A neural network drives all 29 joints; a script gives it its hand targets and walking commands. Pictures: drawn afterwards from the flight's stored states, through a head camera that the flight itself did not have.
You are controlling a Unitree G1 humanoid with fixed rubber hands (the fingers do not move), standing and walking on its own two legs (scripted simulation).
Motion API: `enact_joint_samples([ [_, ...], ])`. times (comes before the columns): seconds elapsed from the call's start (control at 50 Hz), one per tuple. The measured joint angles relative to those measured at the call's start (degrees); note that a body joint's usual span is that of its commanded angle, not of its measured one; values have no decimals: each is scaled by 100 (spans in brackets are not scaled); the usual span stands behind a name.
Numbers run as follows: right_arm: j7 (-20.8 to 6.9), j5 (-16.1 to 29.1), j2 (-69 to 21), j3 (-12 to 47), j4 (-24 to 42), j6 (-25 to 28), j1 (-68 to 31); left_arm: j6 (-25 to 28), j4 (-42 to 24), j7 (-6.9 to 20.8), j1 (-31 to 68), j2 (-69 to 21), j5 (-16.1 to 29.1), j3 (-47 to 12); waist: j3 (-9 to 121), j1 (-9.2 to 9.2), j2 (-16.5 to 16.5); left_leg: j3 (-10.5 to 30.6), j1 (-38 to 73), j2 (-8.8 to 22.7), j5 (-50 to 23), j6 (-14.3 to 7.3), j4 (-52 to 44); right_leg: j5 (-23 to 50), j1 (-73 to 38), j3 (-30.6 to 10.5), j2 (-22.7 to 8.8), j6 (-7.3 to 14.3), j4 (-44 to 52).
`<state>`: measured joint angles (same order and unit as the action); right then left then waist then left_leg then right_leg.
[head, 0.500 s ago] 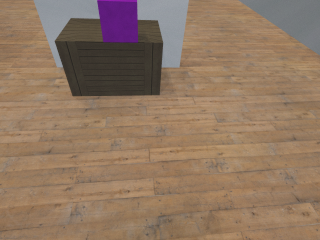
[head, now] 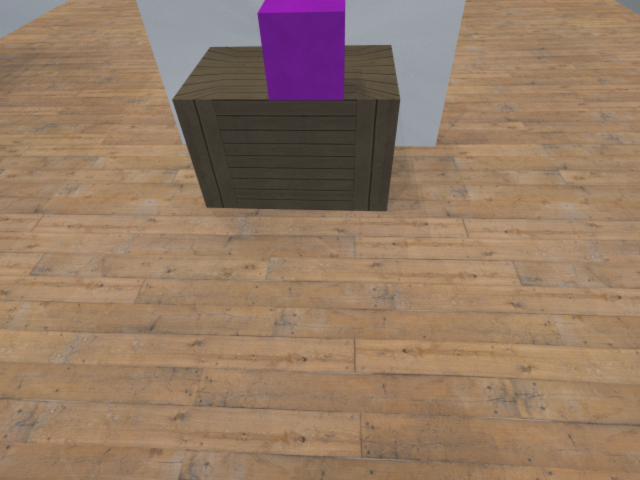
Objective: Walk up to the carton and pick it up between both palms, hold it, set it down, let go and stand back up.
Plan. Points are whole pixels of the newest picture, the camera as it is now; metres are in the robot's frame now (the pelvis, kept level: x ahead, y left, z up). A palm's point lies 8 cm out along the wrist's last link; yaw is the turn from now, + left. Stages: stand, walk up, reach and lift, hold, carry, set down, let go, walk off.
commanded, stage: walk up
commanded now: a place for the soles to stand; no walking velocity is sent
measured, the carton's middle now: (305, 50) +1.51 +0.09 -0.05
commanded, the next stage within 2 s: none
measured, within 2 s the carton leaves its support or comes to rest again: neither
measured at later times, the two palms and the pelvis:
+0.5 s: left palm (153, 371) +0.32 +0.28 -0.09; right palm (491, 385) +0.30 -0.23 -0.10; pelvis +0.24 +0.03 +0.01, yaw +3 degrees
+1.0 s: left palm (160, 304) +0.47 +0.33 -0.13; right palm (423, 232) +0.61 -0.18 -0.08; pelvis +0.47 +0.06 +0.00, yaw +5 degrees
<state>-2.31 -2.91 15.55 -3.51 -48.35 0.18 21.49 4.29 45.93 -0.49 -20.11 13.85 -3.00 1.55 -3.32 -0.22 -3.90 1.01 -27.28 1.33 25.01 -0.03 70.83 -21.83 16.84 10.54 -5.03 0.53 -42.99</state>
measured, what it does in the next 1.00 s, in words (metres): walks ahead: left foot, then right foot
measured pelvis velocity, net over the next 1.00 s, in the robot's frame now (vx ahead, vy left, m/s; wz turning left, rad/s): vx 0.47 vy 0.06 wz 0.08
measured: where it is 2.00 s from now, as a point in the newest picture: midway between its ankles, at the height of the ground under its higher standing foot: (309, 304)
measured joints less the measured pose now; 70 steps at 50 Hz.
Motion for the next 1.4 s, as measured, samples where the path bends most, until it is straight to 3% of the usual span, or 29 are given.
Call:
enact_joint_samples([
  [0.1,-140,108,42,-83,443,100,-584,28,312,-13,-321,187,8,0,-158,263,179,-187,-390,307,-315,-14,-1742,-160,-804,281,-140,-120,622],
  [0.18,-169,93,15,-112,817,282,-900,-89,408,28,-672,352,45,22,-176,451,481,-443,-58,223,-986,-226,-3005,-655,-1149,264,-400,-144,418],
  [0.22,-94,36,53,-104,1010,389,-963,-202,391,76,-853,356,74,-7,-149,392,546,-450,-3,88,-1383,-270,-2856,-921,-897,-29,-504,13,-576],
  [0.28,126,80,-83,-1,998,338,-940,-445,250,163,-743,423,127,-10,-133,237,755,-461,106,-69,-855,-169,-2454,-694,-19,-862,-186,113,-2654],
  [0.32,209,67,-167,72,874,285,-829,-459,57,195,-534,431,127,-1,-139,173,847,-481,358,-111,-780,-205,-2592,-435,495,-970,-92,67,-3179],
  [0.36,225,49,-229,125,713,279,-677,-407,-168,243,-340,391,124,17,-117,130,900,-516,651,-141,-703,-188,-2822,-343,863,-966,-119,-12,-2922],
  [0.42,203,48,-230,166,521,313,-426,-353,-470,321,-117,264,129,26,-37,23,835,-565,1063,-137,-598,-186,-3187,-238,1149,-886,-227,-62,-1768],
  [0.48,160,42,-149,154,414,310,-186,-254,-702,379,-4,155,117,45,21,-129,646,-568,1365,-52,-369,-157,-3271,187,1132,-804,-229,12,-555],
  [0.54,93,55,-53,137,349,218,93,-89,-953,365,-102,167,98,107,114,-189,444,-506,1442,150,278,-204,-2734,593,833,-715,-5,129,155],
  [0.58,60,51,4,112,322,99,194,-24,-1008,264,-130,179,65,95,119,-162,287,-258,1082,158,590,-188,-1546,522,867,-610,69,52,-282],
  [0.62,37,37,79,105,329,-17,178,-48,-925,144,-132,149,74,39,64,-116,135,-78,606,77,404,-114,-420,208,700,-485,91,16,-421],
  [0.66,10,40,126,90,372,-45,88,-75,-791,60,-161,125,53,-6,-3,-47,32,-99,188,90,190,-35,30,52,434,-373,88,5,-311],
  [0.74,-76,117,92,75,620,27,-224,-79,-499,0,-317,164,38,-44,-120,139,57,-260,-243,251,114,42,-902,-52,-126,-252,40,-60,112],
  [0.84,-125,124,-59,57,1063,232,-612,-168,-240,56,-633,326,106,-15,-160,372,367,-538,56,235,-787,-143,-2855,-479,-589,-363,-131,-167,113],
  [0.88,-66,69,-70,67,1253,339,-671,-255,-188,96,-788,345,127,-9,-115,351,482,-613,144,137,-1197,-217,-2810,-802,-453,-594,-188,-53,-576],
  [0.92,64,70,-140,120,1287,352,-706,-428,-150,131,-772,369,121,-2,-81,256,607,-682,178,105,-901,-207,-2487,-801,16,-1026,19,29,-1884],
  [0.98,209,54,-226,212,1123,302,-629,-531,-246,174,-552,387,111,35,-82,142,761,-762,528,94,-677,-206,-2642,-418,705,-1149,180,3,-2996],
  [1.02,235,40,-253,244,943,292,-519,-484,-378,224,-394,360,104,73,-76,87,830,-831,822,85,-639,-174,-2911,-280,1001,-1102,136,-69,-2774],
  [1.08,228,48,-205,258,729,307,-309,-413,-589,305,-178,256,114,96,-46,-24,795,-920,1239,98,-588,-141,-3351,-100,1203,-982,11,-109,-1677],
  [1.14,198,52,-65,229,609,300,-101,-295,-781,358,-13,136,112,98,-51,-175,625,-973,1538,172,-439,-91,-3510,329,1136,-873,-23,-34,-418],
  [1.2,149,79,69,200,511,231,142,-159,-995,356,13,113,92,131,-21,-252,467,-990,1682,319,30,-27,-3165,726,797,-792,147,112,424],
  [1.26,102,70,169,181,485,41,297,-64,-1136,218,41,124,65,111,-33,-206,253,-580,1191,357,576,-135,-1620,660,836,-712,285,58,-82],
  [1.32,80,67,225,167,528,-104,220,-111,-1049,58,46,114,60,42,-119,-99,105,-257,449,192,395,-62,-156,263,606,-626,274,44,-211],
  [1.36,51,74,213,150,611,-100,94,-138,-914,7,0,125,46,14,-156,-15,55,-239,86,218,269,7,-84,177,386,-562,241,18,-100],
  [1.4,4,105,164,143,729,-61,-67,-147,-760,-6,-71,159,40,3,-175,72,71,-261,-119,289,235,53,-608,104,171,-529,202,-5,42],
])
